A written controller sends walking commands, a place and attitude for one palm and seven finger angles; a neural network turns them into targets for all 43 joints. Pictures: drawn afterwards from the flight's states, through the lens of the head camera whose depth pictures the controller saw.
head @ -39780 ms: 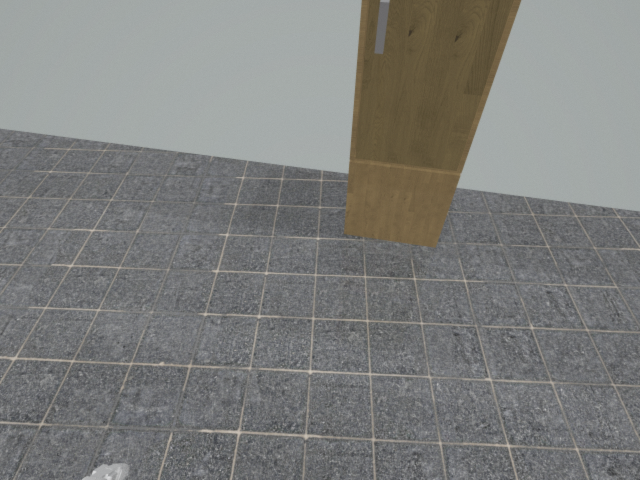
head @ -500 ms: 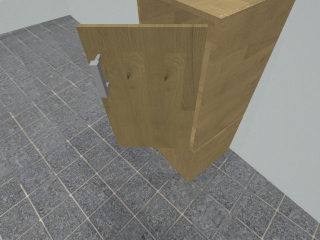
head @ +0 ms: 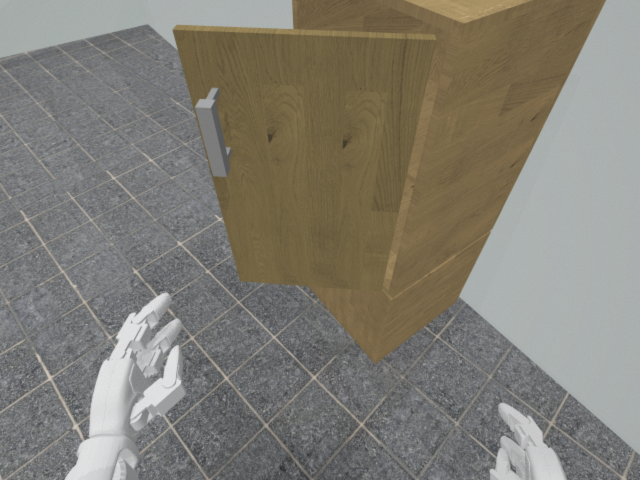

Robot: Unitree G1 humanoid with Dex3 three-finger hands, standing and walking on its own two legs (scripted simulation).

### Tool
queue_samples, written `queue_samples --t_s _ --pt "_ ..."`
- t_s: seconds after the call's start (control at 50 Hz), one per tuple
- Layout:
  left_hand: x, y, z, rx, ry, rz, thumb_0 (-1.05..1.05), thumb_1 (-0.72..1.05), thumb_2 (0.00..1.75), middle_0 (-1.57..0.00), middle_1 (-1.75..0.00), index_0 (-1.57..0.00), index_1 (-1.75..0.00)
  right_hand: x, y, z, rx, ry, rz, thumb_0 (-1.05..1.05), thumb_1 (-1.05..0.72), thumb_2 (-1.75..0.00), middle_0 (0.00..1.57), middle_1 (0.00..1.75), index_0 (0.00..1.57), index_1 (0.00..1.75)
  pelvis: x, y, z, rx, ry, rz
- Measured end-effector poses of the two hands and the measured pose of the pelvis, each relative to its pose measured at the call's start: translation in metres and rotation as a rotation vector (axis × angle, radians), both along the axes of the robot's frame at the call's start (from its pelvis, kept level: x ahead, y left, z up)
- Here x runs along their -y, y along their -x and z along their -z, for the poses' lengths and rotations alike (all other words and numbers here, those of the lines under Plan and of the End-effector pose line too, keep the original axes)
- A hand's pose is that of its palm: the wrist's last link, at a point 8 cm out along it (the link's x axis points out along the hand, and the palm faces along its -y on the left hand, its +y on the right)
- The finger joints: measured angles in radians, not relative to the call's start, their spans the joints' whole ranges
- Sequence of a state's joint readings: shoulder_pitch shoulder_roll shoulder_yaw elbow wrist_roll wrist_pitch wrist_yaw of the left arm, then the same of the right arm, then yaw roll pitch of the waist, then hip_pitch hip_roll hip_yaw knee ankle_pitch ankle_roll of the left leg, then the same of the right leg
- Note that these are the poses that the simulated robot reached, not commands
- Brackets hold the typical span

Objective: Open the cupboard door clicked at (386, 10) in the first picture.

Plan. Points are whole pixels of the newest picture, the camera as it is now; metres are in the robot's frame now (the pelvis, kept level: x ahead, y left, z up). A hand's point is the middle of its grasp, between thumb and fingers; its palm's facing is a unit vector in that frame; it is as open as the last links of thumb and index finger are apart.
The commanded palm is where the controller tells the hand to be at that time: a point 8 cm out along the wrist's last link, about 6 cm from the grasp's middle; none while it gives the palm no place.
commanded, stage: raise the hand with hooked fingers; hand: left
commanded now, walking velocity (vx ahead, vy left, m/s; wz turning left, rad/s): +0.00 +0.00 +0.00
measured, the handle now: (217, 132) +0.59 +0.19 +0.13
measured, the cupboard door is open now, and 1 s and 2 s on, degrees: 49 49 49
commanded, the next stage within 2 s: move the hooked fingers beside the handle in 1.86 s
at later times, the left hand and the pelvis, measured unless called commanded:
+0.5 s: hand (135, 391) +0.22 +0.22 +0.03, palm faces -0.06 -1.00 -0.06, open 10.5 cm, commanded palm +0.18 +0.28 +0.05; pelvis -0.02 +0.02 -0.03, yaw +1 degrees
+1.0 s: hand (75, 328) +0.26 +0.28 +0.10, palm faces +0.02 -1.00 -0.07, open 13.4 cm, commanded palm +0.23 +0.32 +0.11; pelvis +0.00 +0.03 +0.00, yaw +1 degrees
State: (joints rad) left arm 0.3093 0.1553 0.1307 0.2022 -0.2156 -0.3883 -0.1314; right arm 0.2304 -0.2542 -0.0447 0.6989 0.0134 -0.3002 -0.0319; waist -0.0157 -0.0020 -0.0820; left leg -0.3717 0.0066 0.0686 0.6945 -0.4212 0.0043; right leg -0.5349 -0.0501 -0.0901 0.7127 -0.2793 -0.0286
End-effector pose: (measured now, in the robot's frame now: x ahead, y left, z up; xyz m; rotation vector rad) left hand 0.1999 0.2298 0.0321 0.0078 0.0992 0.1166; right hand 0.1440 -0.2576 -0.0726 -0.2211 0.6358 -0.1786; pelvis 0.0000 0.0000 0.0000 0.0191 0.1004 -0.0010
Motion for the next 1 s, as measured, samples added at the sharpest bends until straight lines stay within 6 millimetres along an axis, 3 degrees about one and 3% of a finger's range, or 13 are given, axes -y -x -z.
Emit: queue_samples --t_s 0.04,0.08,0.14,0.2,0.3,0.42,0.52,0.6,0.68,0.78,1.0 --pt "0.001 0.002 -0.003 0.124 -0.019 0.096 0.01 0.77 0.84 -0.21 -0.39 -0.20 -0.39 0.003 -0.026 -0.014 0.114 0.027 -0.043 0.01 -0.91 -0.90 0.20 0.30 0.20 0.30 0.000 0.006 0.011 -0.027 -0.001 0.005" --pt "0.000 0.012 0.006 0.151 -0.024 0.172 0.01 0.73 0.82 -0.21 -0.42 -0.21 -0.41 0.004 -0.048 -0.025 0.201 0.053 -0.080 0.01 -0.91 -0.90 0.20 0.30 0.20 0.30 -0.001 0.011 0.023 -0.048 0.000 0.008" --pt "-0.006 0.032 0.031 0.069 0.026 0.188 0.01 0.66 0.79 -0.22 -0.46 -0.22 -0.45 -0.002 -0.070 -0.036 0.274 0.080 -0.117 0.01 -0.91 -0.90 0.20 0.30 0.20 0.30 -0.004 0.015 0.034 -0.068 0.003 0.003" --pt "-0.015 0.049 0.046 -0.007 0.044 0.125 0.01 0.59 0.76 -0.22 -0.50 -0.22 -0.50 -0.016 -0.079 -0.036 0.285 0.092 -0.159 0.01 -0.91 -0.90 0.19 0.30 0.20 0.30 -0.007 0.016 0.040 -0.076 0.017 -0.012" --pt "-0.029 0.050 0.028 0.054 -0.020 0.079 0.01 0.47 0.71 -0.23 -0.58 -0.23 -0.57 -0.049 -0.065 -0.009 0.179 0.053 -0.217 0.01 -0.91 -0.90 0.19 0.30 0.20 0.30 -0.011 0.017 0.043 -0.071 0.048 -0.040" --pt "-0.038 0.018 0.004 0.081 -0.058 0.168 0.01 0.33 0.65 -0.24 -0.67 -0.24 -0.66 -0.078 -0.019 0.028 0.006 -0.051 -0.186 0.01 -0.91 -0.90 0.20 0.30 0.20 0.30 -0.019 0.019 0.037 -0.064 0.062 -0.044" --pt "-0.052 0.000 -0.006 0.023 -0.043 0.174 0.01 0.22 0.60 -0.25 -0.74 -0.25 -0.74 -0.079 0.014 0.032 -0.062 -0.081 -0.113 0.01 -0.90 -0.90 0.20 0.30 0.20 0.30 -0.025 0.014 0.027 -0.056 0.054 -0.025" --pt "-0.066 -0.005 -0.017 0.036 -0.048 0.144 0.01 0.12 0.56 -0.26 -0.80 -0.25 -0.80 -0.067 0.025 0.025 -0.071 -0.047 -0.087 0.01 -0.90 -0.90 0.20 0.30 0.20 0.30 -0.029 0.011 0.021 -0.047 0.051 -0.017" --pt "-0.075 -0.008 -0.026 0.062 -0.059 0.131 0.01 0.03 0.52 -0.26 -0.86 -0.26 -0.86 -0.052 0.021 0.015 -0.055 0.009 -0.084 0.01 -0.90 -0.90 0.20 0.30 0.20 0.30 -0.031 0.008 0.018 -0.034 0.053 -0.019" --pt "-0.081 -0.014 -0.036 0.080 -0.066 0.133 0.00 -0.09 0.47 -0.27 -0.94 -0.27 -0.93 -0.040 0.003 -0.001 -0.002 0.058 -0.086 0.01 -0.91 -0.90 0.20 0.30 0.20 0.30 -0.033 0.004 0.013 -0.012 0.055 -0.023" --pt "-0.102 -0.034 -0.071 0.110 -0.067 0.105 0.00 -0.34 0.36 -0.29 -1.10 -0.29 -1.10 -0.056 -0.036 -0.024 0.091 0.029 -0.136 0.01 -0.91 -0.90 0.20 0.30 0.20 0.30 -0.028 -0.003 0.000 0.039 0.054 -0.029"
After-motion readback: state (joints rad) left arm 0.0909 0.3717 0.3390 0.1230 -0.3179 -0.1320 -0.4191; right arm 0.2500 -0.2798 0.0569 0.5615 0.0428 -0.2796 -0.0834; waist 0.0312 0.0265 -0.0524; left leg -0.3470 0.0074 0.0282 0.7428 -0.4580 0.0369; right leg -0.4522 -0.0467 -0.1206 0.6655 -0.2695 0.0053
